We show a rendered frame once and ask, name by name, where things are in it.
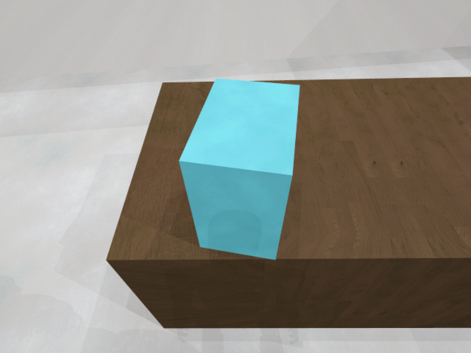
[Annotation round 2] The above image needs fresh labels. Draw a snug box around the carton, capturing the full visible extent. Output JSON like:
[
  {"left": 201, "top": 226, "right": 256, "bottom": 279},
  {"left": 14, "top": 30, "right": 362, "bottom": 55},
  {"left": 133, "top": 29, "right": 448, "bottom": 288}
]
[{"left": 179, "top": 78, "right": 300, "bottom": 260}]

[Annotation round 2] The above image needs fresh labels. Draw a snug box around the pedestal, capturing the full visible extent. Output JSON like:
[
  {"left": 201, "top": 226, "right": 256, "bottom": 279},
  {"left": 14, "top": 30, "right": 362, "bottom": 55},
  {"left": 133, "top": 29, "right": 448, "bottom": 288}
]
[{"left": 106, "top": 76, "right": 471, "bottom": 328}]

